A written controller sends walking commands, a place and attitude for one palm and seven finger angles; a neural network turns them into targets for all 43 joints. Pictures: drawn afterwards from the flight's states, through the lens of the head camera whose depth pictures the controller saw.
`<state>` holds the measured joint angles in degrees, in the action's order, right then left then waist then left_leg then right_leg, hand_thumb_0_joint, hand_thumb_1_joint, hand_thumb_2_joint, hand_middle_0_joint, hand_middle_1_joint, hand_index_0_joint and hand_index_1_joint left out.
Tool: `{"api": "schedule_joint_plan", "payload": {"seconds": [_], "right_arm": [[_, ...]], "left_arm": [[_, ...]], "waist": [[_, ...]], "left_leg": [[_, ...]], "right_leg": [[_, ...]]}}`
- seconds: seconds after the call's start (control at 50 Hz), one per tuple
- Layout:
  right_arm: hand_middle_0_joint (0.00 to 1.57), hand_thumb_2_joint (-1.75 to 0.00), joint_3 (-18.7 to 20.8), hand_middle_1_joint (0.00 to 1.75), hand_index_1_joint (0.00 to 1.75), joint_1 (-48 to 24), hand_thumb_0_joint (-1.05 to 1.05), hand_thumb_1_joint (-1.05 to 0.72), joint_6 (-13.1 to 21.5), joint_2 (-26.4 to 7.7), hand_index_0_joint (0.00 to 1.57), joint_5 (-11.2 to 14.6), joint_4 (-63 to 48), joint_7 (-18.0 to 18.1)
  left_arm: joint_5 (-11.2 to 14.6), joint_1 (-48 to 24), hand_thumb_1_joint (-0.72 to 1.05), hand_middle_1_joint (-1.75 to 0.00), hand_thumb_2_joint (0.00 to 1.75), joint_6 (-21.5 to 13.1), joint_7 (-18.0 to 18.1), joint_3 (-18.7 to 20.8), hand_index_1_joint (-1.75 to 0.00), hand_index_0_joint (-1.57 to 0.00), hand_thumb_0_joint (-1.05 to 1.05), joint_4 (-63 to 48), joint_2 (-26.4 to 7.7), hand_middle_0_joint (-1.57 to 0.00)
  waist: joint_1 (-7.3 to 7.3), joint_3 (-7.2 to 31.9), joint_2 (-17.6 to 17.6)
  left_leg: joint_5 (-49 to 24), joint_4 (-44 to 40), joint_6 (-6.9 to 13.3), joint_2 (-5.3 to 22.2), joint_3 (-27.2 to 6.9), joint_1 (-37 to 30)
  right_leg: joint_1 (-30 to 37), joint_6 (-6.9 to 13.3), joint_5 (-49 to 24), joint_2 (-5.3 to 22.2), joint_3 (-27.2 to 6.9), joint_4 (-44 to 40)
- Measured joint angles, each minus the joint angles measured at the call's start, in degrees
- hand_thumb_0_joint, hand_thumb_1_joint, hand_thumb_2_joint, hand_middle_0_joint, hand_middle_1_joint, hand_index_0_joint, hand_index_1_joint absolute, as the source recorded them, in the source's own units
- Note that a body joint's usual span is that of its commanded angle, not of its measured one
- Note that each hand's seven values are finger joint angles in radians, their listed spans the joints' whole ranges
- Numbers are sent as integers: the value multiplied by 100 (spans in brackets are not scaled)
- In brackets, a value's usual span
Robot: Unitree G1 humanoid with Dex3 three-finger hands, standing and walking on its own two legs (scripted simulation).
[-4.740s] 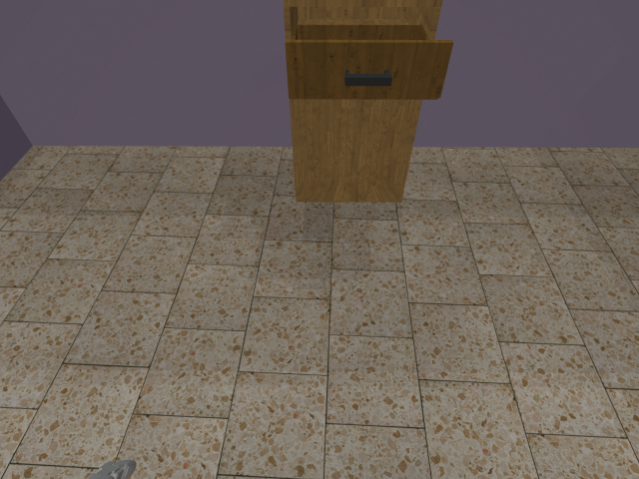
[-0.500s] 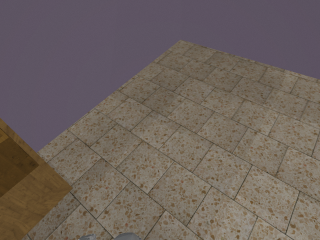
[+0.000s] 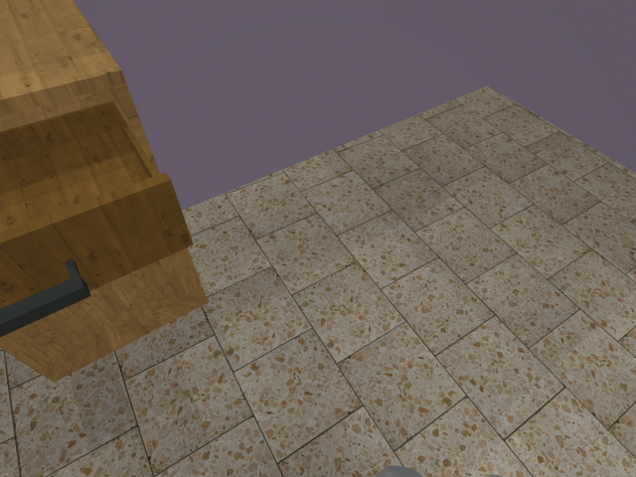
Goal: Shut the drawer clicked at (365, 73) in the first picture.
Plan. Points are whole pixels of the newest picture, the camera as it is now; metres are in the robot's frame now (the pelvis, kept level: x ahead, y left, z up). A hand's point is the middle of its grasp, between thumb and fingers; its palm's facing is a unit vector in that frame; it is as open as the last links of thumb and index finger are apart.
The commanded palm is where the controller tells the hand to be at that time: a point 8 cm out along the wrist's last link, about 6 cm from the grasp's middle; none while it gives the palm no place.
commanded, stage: turn to face it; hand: left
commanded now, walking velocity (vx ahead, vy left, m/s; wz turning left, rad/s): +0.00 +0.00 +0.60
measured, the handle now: (32, 295) +0.33 +0.42 -0.01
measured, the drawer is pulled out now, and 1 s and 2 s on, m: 0.29 0.29 0.29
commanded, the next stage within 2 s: take the last steps up to it in 1.04 s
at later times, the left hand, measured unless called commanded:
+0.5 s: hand out of the picture -0.03 +0.18 -0.16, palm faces +0.34 -0.90 -0.26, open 7.3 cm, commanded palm none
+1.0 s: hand out of the picture -0.09 +0.20 -0.16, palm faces +0.52 -0.81 -0.27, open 7.3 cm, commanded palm none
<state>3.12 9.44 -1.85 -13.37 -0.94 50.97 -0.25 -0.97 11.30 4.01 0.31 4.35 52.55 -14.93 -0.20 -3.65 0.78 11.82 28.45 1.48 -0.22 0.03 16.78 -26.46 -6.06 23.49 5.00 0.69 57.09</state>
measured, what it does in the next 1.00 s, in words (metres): steps on the spot, turning left: right foot, then left foot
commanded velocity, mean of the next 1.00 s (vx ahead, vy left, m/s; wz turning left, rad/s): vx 0.00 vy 0.00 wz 0.45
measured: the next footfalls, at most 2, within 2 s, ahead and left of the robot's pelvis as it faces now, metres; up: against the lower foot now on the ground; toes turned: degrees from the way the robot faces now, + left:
right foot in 0.14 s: +0.05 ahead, -0.14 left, +0.00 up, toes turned +3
left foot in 0.58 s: -0.05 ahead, +0.11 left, +0.00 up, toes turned +29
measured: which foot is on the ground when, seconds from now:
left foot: down 0.00-0.14, up 0.16-0.56, down 0.58-1.00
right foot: up 0.00-0.12, down 0.14-0.58, up 0.60-1.00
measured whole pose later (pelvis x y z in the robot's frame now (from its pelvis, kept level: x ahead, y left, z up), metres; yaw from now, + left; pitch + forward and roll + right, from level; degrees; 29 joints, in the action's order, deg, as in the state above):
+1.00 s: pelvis -0.06 -0.02 +0.00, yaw +31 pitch -1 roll +1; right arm 1.9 12.5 -2.2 -10.8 -1.2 53.9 0.3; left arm -0.7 10.3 3.7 1.2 2.7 53.4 -12.6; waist 1.1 -2.8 -0.5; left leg 11.1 26.4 2.1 -2.9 -1.0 14.1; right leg -20.0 -4.3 24.7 2.7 1.2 46.0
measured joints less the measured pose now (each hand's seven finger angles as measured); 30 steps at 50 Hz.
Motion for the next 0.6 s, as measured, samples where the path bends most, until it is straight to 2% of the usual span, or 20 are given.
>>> {"api": "schedule_joint_plan", "payload": {"seconds": [0.08, 0.14, 0.18, 0.22, 0.28, 0.32, 0.38, 0.48, 0.52, 0.56, 0.58, 0.6], "right_arm": [[20, -90, 25, 30, 30, 89, 1, -90, -64, 20, 20, -14, 29, -22], [20, -90, 77, 30, 30, 181, 1, -90, -125, -5, 20, 10, 48, -36], [20, -90, 151, 30, 30, 209, 1, -90, -186, -69, 20, 35, 107, -31], [20, -90, 199, 30, 30, 285, 1, -90, -265, -124, 20, 11, 161, -56], [20, -90, 230, 30, 30, 321, 1, -91, -322, -176, 20, -26, 243, -119], [20, -90, 237, 30, 30, 340, 1, -91, -322, -183, 20, -27, 256, -142], [19, -90, 229, 30, 30, 343, 1, -91, -347, -179, 20, -18, 291, -154], [19, -90, 172, 30, 30, 187, 1, -91, -363, -167, 20, 9, 310, -155], [19, -90, 136, 30, 30, 101, 1, -91, -315, -149, 20, 26, 267, -145], [19, -90, 100, 30, 30, 47, 1, -91, -229, -138, 20, 33, 186, -138], [19, -90, 83, 30, 30, 41, 1, -91, -162, -155, 20, 32, 131, -143], [19, -90, 80, 30, 30, -12, 1, -91, -95, -108, 20, 26, 117, -128]], "left_arm": [[34, -134, 91, -30, 90, -46, 23, -53, -30, -20, 0, -124, 113, -19], [55, -155, 91, -30, 90, -168, 31, -112, -30, -20, 0, -258, 196, -20], [6, -174, 91, -30, 90, -246, 56, -170, -30, -20, 0, -282, 316, -20], [-10, -119, 91, -30, 89, -252, 65, -237, -30, -21, 0, -317, 411, -20], [-10, -2, 91, -30, 89, -248, 79, -276, -30, -21, 0, -314, 479, -20], [-18, 44, 91, -30, 89, -252, 87, -292, -30, -21, 0, -287, 491, -20], [-34, 92, 91, -30, 89, -261, 90, -306, -30, -21, 0, -259, 483, -20], [-74, 169, 90, -30, 89, -256, 64, -285, -30, -21, 0, -203, 393, -20], [-85, 206, 90, -30, 89, -240, 57, -246, -30, -21, 0, -162, 312, -20], [-69, 267, 90, -30, 89, -205, 48, -196, -30, -21, 0, -106, 211, -20], [-46, 327, 90, -30, 89, -178, 41, -169, -30, -21, 0, -92, 158, -20], [-25, 326, 90, -30, 89, -125, 40, -126, -30, -21, 0, -39, 76, -20]], "waist": [[110, 8, -146], [143, 56, -255], [159, 20, -419], [175, 63, -465], [166, 100, -430], [187, 90, -376], [176, 49, -275], [45, -69, -108], [-25, -111, -21], [-57, -109, 52], [-67, -72, 62], [-76, -90, 169]], "left_leg": [[-57, 79, -90, -91, -264, 128], [11, 380, -212, -193, -462, 346], [809, 1166, -280, -215, -507, 636], [1268, 2362, -310, -257, -363, 1006], [1066, 3619, -409, -112, -111, 1298], [926, 3875, -483, 20, -21, 1308], [971, 3605, -565, 196, 77, 1128], [1265, 2421, -565, 332, 307, 631], [1327, 1865, -517, 316, 428, 386], [966, 1091, -451, 273, 537, 56], [689, 656, -349, 252, 536, -122], [684, 703, -206, 168, 534, -64]], "right_leg": [[420, 44, 91, -182, -12, -1002], [975, 146, -472, -300, 62, -2275], [1029, 480, -709, -307, 243, -2295], [1132, 645, -626, -186, 437, -2320], [1323, 667, -690, -40, 619, -2569], [1409, 659, -750, 49, 753, -2689], [1475, 642, -779, 182, 966, -2760], [1406, 547, -729, 409, 1292, -2627], [1326, 478, -669, 517, 1402, -2470], [1217, 377, -550, 637, 1521, -2207], [1106, 316, -442, 694, 1561, -1969], [915, 220, -21, 734, 1384, -1554]]}}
